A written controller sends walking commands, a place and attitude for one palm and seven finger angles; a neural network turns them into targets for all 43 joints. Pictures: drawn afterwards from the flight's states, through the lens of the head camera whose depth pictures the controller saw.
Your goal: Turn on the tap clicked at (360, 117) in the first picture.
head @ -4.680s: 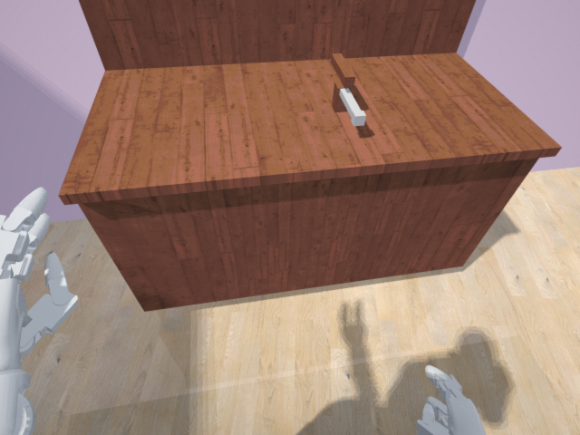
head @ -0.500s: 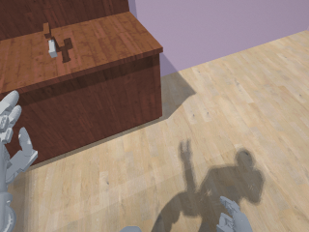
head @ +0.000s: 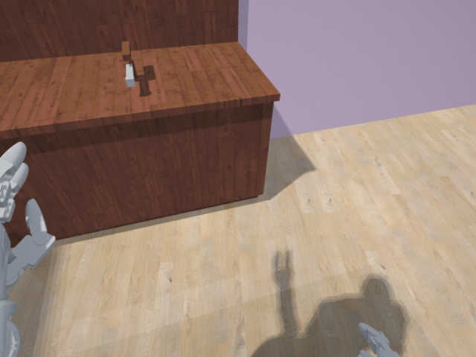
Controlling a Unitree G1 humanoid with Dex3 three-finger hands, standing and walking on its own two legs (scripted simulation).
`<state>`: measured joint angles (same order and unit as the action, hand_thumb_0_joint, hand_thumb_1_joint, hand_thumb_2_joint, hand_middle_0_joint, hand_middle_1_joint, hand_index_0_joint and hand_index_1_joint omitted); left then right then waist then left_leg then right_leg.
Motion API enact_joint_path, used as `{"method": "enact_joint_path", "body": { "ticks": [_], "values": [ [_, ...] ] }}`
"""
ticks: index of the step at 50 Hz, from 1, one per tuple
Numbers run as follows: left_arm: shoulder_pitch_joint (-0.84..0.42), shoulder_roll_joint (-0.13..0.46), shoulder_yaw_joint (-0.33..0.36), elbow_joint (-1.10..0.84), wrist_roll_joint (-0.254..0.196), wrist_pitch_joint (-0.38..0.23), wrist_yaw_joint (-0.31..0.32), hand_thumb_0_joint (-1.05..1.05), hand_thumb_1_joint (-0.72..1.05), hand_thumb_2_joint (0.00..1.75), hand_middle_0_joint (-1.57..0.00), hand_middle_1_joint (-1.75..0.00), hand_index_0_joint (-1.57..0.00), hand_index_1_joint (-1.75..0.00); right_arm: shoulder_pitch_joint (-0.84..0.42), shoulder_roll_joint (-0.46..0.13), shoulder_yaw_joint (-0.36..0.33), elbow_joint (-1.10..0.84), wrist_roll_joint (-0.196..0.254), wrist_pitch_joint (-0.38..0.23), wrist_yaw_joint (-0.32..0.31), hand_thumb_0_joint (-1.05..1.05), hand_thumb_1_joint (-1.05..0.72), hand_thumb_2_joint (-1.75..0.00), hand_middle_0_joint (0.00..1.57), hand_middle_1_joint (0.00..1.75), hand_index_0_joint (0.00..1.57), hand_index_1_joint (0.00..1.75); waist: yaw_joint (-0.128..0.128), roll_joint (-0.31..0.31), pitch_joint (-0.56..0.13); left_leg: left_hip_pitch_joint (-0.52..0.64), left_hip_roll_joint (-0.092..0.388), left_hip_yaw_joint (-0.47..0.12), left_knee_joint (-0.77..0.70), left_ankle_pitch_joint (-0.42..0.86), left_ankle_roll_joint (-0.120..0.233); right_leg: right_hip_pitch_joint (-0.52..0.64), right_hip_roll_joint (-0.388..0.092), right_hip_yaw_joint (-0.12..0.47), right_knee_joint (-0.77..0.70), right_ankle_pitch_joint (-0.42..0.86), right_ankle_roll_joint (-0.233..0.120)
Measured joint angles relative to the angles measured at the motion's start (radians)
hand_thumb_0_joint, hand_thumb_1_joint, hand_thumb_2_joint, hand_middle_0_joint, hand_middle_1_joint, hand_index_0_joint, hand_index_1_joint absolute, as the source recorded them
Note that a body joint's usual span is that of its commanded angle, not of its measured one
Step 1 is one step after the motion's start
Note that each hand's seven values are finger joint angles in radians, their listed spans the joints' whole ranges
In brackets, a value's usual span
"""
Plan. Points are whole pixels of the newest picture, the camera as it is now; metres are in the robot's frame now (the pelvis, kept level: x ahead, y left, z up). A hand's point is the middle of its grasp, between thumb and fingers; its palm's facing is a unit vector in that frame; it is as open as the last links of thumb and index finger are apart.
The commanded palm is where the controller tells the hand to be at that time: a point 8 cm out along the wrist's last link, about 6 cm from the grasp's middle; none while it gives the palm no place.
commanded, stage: take the last steps up to it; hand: left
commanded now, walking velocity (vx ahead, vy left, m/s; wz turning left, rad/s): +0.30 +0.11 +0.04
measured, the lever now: (130, 81) +0.98 +0.44 +0.00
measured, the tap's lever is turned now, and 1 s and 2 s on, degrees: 0 0 0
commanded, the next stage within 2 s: none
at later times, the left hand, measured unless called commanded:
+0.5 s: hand (56, 211) +0.25 +0.26 +0.18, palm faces +0.44 -0.81 -0.39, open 7.4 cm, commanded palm +0.20 +0.30 +0.18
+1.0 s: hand (81, 155) +0.37 +0.28 +0.18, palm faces +0.41 -0.81 -0.43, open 7.4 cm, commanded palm +0.31 +0.33 +0.18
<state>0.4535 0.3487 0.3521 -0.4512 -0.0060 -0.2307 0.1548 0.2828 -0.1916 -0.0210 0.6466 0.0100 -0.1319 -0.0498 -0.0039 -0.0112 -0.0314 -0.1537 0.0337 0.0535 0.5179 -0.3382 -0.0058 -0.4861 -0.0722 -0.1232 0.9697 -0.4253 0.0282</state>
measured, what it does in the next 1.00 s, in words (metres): walks ahead: right foot, then left foot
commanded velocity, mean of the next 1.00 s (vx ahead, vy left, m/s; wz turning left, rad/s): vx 0.30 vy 0.09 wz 0.00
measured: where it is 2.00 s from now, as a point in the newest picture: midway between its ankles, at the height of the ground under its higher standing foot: (227, 333)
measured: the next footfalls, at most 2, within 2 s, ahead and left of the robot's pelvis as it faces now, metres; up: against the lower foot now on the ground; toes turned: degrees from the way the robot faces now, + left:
right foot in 0.10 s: +0.10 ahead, -0.11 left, +0.00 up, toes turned -9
left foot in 0.48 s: +0.08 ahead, +0.16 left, +0.00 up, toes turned +9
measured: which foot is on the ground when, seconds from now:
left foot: down 0.00-0.12, up 0.14-0.46, down 0.48-0.72, up 0.74-1.00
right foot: up 0.00-0.08, down 0.10-0.48, up 0.50-0.70, down 0.72-1.00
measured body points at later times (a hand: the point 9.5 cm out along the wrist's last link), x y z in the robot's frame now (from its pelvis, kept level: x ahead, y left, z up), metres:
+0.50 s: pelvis +0.04 +0.02 +0.00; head +0.06 +0.02 +0.45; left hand +0.22 +0.30 +0.20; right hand +0.21 -0.25 -0.08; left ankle +0.04 +0.15 -0.74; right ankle +0.06 -0.10 -0.73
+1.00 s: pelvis +0.16 +0.05 +0.00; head +0.20 +0.05 +0.44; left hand +0.34 +0.32 +0.20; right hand +0.32 -0.20 -0.10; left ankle +0.21 +0.18 -0.73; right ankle +0.12 -0.07 -0.73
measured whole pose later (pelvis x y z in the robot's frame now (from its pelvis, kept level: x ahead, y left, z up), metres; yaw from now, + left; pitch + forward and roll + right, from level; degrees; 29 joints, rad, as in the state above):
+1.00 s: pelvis +0.16 +0.05 +0.00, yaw +1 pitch +0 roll +1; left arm 0.49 0.35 0.37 -0.57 -0.01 -0.26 0.16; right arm 0.21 -0.23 -0.01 0.62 0.00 -0.08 -0.06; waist 0.01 -0.02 0.08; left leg -0.37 0.09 0.14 0.60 -0.25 -0.01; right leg -0.22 -0.10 -0.15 0.60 -0.37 0.01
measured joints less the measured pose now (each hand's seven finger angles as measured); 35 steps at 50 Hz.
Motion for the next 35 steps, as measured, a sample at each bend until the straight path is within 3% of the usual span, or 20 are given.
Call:
{"method": "enact_joint_path", "body": {
  "ticks": [5, 8, 10, 12, 15, 19, 23, 24, 27, 30, 32, 35],
  "values": [
    [-0.007, 0.001, -0.009, 0.015, 0.001, 0.002, -0.008, 0.01, 0.89, 0.90, -0.21, -0.30, -0.21, -0.30, 0.008, 0.040, 0.043, 0.025, -0.006, -0.004, 0.005, 0.01, -0.90, -0.90, 0.20, 0.30, 0.20, 0.30, 0.020, 0.051, 0.012, -0.015, 0.020, -0.019, 0.074, -0.044, -0.019, 0.155, 0.015, -0.037, -0.316, 0.048, 0.002],
    [-0.071, -0.005, -0.025, 0.047, 0.004, -0.003, -0.020, 0.01, 0.89, 0.90, -0.21, -0.30, -0.21, -0.30, -0.037, 0.031, 0.041, 0.054, -0.008, 0.019, 0.011, 0.01, -0.90, -0.90, 0.21, 0.30, 0.20, 0.30, 0.025, 0.082, 0.053, -0.149, 0.015, -0.046, 0.378, -0.122, 0.009, 0.143, 0.018, -0.062, -0.298, 0.149, -0.076],
    [-0.083, -0.020, -0.031, 0.059, -0.003, -0.007, -0.032, 0.01, 0.89, 0.90, -0.21, -0.30, -0.21, -0.30, -0.069, 0.017, 0.035, 0.076, -0.011, 0.040, 0.018, 0.01, -0.90, -0.90, 0.21, 0.30, 0.21, 0.30, 0.029, 0.075, 0.074, -0.240, 0.000, -0.043, 0.565, -0.095, -0.001, 0.147, 0.009, -0.057, -0.300, 0.145, -0.090],
    [-0.057, -0.026, -0.023, 0.049, -0.005, -0.012, -0.041, 0.01, 0.89, 0.90, -0.21, -0.30, -0.21, -0.30, -0.088, 0.005, 0.032, 0.074, -0.011, 0.056, 0.018, 0.01, -0.90, -0.90, 0.21, 0.30, 0.21, 0.30, 0.022, 0.061, 0.082, -0.302, 0.009, -0.021, 0.626, -0.051, -0.009, 0.157, 0.004, -0.048, -0.340, 0.161, -0.087],
    [0.001, -0.012, -0.007, 0.014, -0.007, -0.017, -0.040, 0.01, 0.89, 0.90, -0.22, -0.30, -0.21, -0.30, -0.092, -0.007, 0.025, 0.048, -0.013, 0.059, 0.009, 0.01, -0.90, -0.90, 0.21, 0.30, 0.21, 0.30, 0.010, 0.021, 0.078, -0.317, 0.030, 0.017, 0.504, -0.013, -0.009, 0.169, -0.011, -0.032, -0.408, 0.195, -0.080],
    [0.044, 0.009, 0.003, -0.036, -0.007, -0.015, -0.018, 0.01, 0.89, 0.90, -0.22, -0.30, -0.22, -0.30, -0.070, -0.037, 0.005, 0.007, -0.016, 0.042, -0.006, 0.01, -0.90, -0.90, 0.20, 0.30, 0.20, 0.30, 0.008, -0.024, 0.065, -0.242, 0.036, 0.060, 0.245, -0.013, 0.002, 0.182, -0.031, -0.018, -0.450, 0.206, -0.068],
    [0.034, 0.000, 0.003, -0.063, -0.009, -0.013, 0.005, 0.01, 0.89, 0.90, -0.22, -0.30, -0.22, -0.30, -0.052, -0.076, -0.017, -0.026, -0.013, 0.029, -0.023, 0.01, -0.91, -0.90, 0.20, 0.30, 0.20, 0.30, 0.009, -0.016, 0.053, -0.104, 0.028, 0.084, 0.014, 0.002, 0.014, 0.186, -0.030, -0.015, -0.413, 0.169, -0.040],
    [0.023, 0.000, 0.005, -0.068, -0.011, -0.013, 0.008, 0.01, 0.89, 0.90, -0.22, -0.30, -0.22, -0.30, -0.052, -0.081, -0.023, -0.035, -0.010, 0.026, -0.027, 0.01, -0.91, -0.90, 0.20, 0.30, 0.20, 0.30, 0.006, -0.010, 0.053, -0.084, 0.030, 0.079, -0.021, 0.055, 0.020, 0.179, -0.027, -0.016, -0.378, 0.147, -0.033],
    [-0.022, 0.009, 0.020, -0.026, -0.007, -0.015, 0.010, 0.01, 0.89, 0.90, -0.22, -0.30, -0.21, -0.30, -0.066, -0.047, -0.027, -0.033, -0.003, 0.024, -0.028, 0.01, -0.91, -0.90, 0.20, 0.30, 0.20, 0.30, 0.001, -0.033, 0.059, -0.082, 0.023, 0.089, 0.036, 0.049, 0.001, 0.120, -0.017, 0.029, -0.162, -0.020, -0.023],
    [-0.023, 0.005, 0.020, -0.004, -0.004, -0.002, 0.004, 0.01, 0.89, 0.90, -0.21, -0.30, -0.21, -0.30, -0.061, -0.007, -0.008, -0.027, 0.000, 0.007, -0.016, 0.01, -0.91, -0.90, 0.20, 0.30, 0.20, 0.30, -0.013, -0.009, 0.045, -0.066, 0.039, 0.080, 0.025, 0.022, -0.003, 0.069, 0.007, 0.014, -0.047, -0.052, -0.015],
    [0.000, 0.003, 0.014, -0.020, -0.007, 0.002, 0.002, 0.01, 0.89, 0.90, -0.21, -0.30, -0.21, -0.30, -0.054, 0.014, 0.010, -0.027, -0.001, -0.001, -0.005, 0.01, -0.91, -0.90, 0.20, 0.30, 0.20, 0.30, -0.013, 0.011, 0.045, -0.049, 0.052, 0.081, 0.010, 0.016, -0.011, 0.074, 0.014, -0.012, -0.110, -0.023, -0.013],
    [0.028, 0.019, 0.009, -0.046, -0.007, -0.002, -0.002, 0.01, 0.89, 0.90, -0.21, -0.30, -0.21, -0.30, -0.041, 0.035, 0.034, -0.031, -0.003, -0.001, 0.003, 0.01, -0.90, -0.90, 0.20, 0.30, 0.20, 0.30, -0.010, 0.040, 0.055, -0.047, 0.070, 0.076, 0.054, -0.025, -0.025, 0.144, 0.032, -0.054, -0.317, 0.060, -0.018]
  ]
}}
